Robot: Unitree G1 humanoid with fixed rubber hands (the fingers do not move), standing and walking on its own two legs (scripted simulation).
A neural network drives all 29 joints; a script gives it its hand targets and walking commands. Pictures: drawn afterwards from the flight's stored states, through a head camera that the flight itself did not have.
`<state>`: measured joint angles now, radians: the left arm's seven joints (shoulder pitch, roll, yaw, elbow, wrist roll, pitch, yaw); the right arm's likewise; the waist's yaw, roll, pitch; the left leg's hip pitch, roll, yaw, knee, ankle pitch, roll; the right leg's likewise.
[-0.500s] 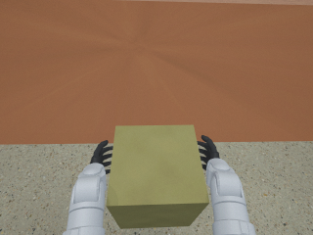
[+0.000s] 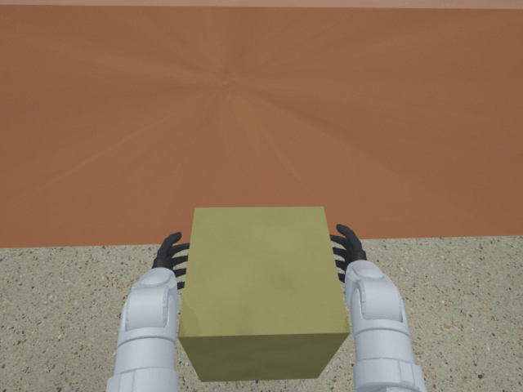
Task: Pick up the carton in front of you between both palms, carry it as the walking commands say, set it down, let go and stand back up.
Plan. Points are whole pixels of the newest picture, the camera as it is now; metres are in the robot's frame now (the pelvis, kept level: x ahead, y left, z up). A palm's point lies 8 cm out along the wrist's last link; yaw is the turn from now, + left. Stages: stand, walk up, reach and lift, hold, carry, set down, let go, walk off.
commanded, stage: hold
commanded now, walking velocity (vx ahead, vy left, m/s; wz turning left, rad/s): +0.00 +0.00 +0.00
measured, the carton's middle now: (259, 298) +0.30 +0.00 -0.01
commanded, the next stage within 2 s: carry in 0.08 s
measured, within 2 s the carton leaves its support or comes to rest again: neither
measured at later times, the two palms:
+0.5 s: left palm (154, 220) +0.39 +0.18 +0.09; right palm (328, 210) +0.39 -0.12 +0.10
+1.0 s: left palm (173, 142) +0.67 +0.19 +0.07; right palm (296, 134) +0.68 -0.11 +0.08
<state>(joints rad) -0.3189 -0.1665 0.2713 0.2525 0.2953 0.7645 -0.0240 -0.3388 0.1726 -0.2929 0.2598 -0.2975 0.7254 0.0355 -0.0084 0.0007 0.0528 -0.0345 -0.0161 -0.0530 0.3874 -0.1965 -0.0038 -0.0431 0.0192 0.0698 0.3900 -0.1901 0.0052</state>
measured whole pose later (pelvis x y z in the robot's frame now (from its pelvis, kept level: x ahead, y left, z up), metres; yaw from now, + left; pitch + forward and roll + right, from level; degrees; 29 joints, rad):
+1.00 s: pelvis +0.43 +0.03 -0.02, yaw +0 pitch +6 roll +3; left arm -0.06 -0.13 0.09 -0.45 0.04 1.26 0.15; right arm -0.07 0.13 -0.07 -0.43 -0.06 1.22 -0.12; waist 0.03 -0.07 -0.20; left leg -0.45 0.04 0.25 0.56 -0.19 0.04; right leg -0.08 -0.13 -0.16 0.56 -0.50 0.03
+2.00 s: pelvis +1.13 -0.04 -0.01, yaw +1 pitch +8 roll +2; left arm -0.74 -0.08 0.36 -0.10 0.03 1.22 0.18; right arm -0.78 0.04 -0.29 -0.02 0.04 1.17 -0.21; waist -0.10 -0.03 0.04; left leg -0.26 0.02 0.14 0.50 -0.48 0.07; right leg -0.71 -0.05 -0.03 0.98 -0.43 -0.06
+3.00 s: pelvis +1.85 -0.17 +0.13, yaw +2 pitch +6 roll +3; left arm -0.71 -0.07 0.32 -0.06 0.00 1.22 0.19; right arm -0.80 0.11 -0.38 -0.05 -0.10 1.21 -0.14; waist 0.16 -0.05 0.03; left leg -0.79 0.01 0.04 1.27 -0.41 0.03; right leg -0.29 0.03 -0.09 0.47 -0.47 -0.12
